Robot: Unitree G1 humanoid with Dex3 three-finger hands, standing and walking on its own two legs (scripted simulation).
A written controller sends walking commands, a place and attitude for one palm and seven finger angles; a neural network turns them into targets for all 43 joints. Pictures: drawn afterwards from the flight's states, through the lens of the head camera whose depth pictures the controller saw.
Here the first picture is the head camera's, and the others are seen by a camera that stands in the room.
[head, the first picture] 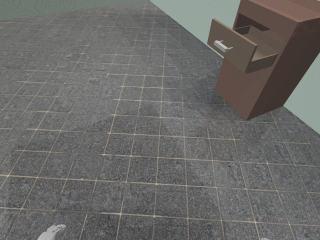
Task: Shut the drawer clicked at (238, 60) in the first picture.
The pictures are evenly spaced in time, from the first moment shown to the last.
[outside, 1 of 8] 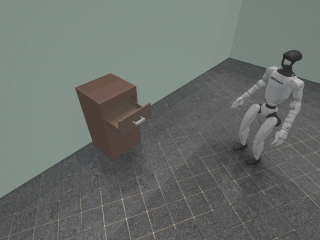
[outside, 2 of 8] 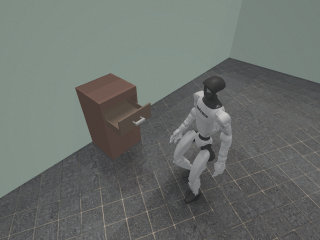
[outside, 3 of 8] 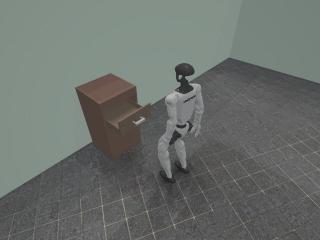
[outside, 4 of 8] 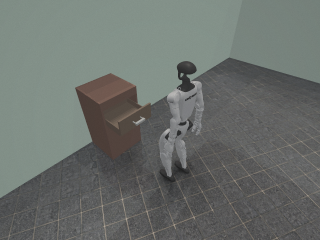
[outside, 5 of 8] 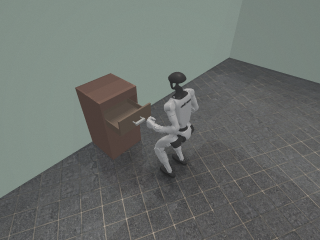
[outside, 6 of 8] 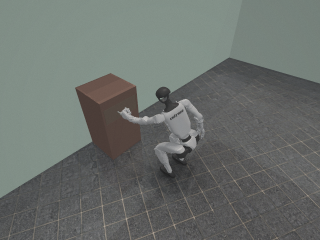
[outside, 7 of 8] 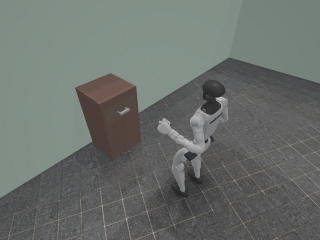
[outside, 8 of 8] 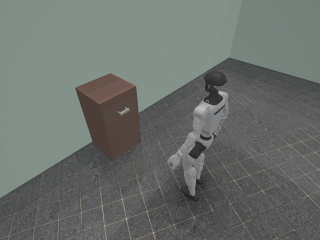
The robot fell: no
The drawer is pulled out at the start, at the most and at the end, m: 0.24 0.24 0.00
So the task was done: yes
